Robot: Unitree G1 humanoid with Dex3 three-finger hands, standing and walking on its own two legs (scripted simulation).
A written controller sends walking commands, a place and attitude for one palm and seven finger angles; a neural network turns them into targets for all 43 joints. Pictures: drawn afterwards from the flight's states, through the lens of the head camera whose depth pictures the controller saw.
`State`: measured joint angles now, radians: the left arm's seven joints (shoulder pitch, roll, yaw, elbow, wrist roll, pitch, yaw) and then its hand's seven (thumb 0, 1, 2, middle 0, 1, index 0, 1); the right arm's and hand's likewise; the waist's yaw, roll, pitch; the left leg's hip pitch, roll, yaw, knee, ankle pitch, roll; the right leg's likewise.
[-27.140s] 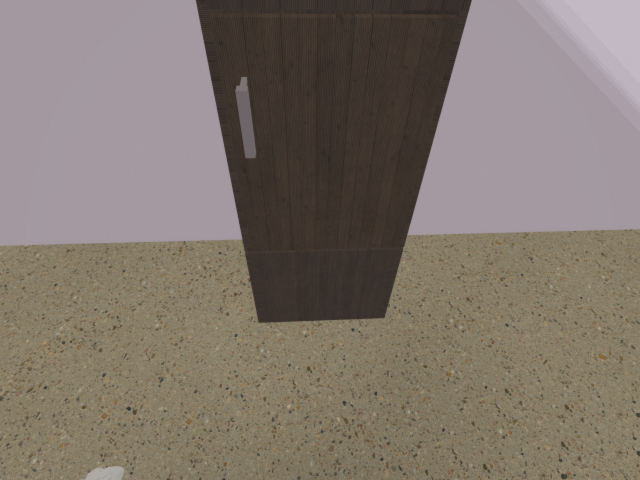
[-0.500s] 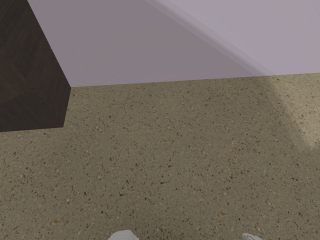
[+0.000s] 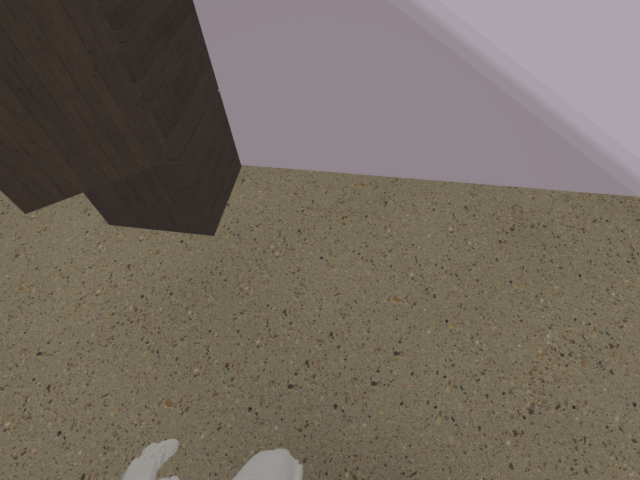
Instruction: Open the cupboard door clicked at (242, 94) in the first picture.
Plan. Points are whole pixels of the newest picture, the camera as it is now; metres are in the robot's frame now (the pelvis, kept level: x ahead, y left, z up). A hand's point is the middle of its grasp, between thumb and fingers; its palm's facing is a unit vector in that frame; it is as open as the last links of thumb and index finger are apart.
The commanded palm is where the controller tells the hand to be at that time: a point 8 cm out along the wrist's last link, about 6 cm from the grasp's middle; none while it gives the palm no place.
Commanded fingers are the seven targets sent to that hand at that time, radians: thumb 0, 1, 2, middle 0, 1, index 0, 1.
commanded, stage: turn to face it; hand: left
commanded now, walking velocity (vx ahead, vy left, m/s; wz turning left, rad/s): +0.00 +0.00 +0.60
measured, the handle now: out of the picture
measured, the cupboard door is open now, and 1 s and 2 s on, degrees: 38 38 38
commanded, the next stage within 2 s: take the last steps up to it in 0.78 s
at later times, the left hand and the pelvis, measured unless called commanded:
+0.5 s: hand out of the picture +0.02 +0.25 -0.16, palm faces +0.33 -0.91 -0.26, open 7.4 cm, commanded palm none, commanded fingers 0.00 0.90 0.90 -0.20 -0.30 -0.20 -0.30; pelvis +0.02 +0.02 +0.01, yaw +17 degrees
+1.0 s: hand out of the picture -0.03 +0.17 -0.16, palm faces +0.52 -0.83 -0.22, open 7.3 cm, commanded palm none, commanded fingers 0.00 0.90 0.90 -0.20 -0.30 -0.20 -0.30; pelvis +0.04 -0.01 +0.01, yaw +28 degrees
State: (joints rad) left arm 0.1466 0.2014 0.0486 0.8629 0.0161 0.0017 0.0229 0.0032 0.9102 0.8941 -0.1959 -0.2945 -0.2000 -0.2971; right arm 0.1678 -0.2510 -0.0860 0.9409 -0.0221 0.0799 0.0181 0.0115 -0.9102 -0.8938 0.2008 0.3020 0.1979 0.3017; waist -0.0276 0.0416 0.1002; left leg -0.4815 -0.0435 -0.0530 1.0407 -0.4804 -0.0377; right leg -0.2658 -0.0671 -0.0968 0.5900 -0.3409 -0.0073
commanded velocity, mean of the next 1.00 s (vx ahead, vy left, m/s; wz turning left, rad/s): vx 0.04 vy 0.02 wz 0.39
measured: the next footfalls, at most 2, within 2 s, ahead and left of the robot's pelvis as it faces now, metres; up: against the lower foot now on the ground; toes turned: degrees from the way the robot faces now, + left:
left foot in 0.26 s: +0.04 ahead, +0.13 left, +0.00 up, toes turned +16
right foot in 0.66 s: +0.11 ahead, -0.11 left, +0.00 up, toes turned +17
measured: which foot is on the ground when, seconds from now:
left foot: up 0.00-0.24, down 0.26-0.66, up 0.68-1.00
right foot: down 0.00-0.26, up 0.28-0.64, down 0.66-1.00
